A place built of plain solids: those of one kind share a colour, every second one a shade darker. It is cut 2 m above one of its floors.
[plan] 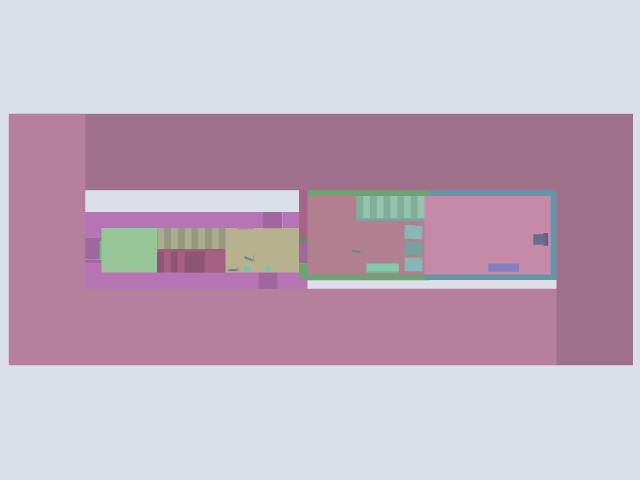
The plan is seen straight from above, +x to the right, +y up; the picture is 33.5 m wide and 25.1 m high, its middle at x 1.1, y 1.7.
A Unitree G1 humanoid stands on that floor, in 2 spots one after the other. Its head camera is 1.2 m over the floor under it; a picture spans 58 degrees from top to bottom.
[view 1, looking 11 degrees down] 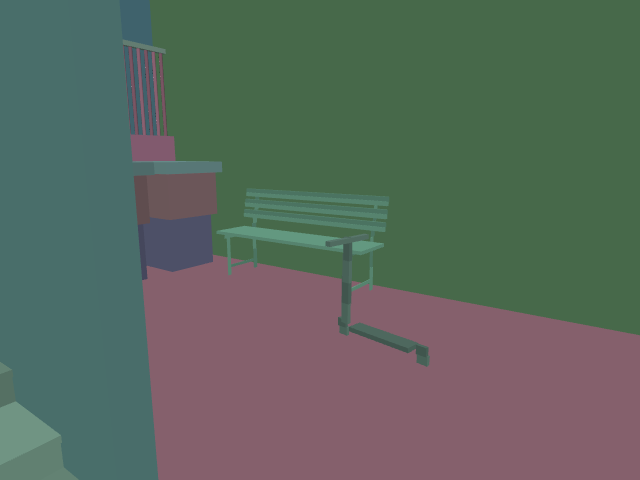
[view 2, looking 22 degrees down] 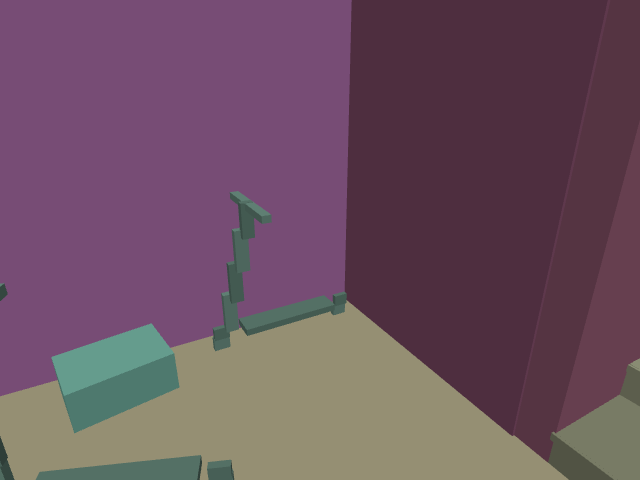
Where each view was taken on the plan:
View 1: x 1.86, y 3.42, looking -55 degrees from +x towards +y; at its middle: bench_area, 3.93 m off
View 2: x -2.70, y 1.78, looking -119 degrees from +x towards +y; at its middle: wall_hall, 2.19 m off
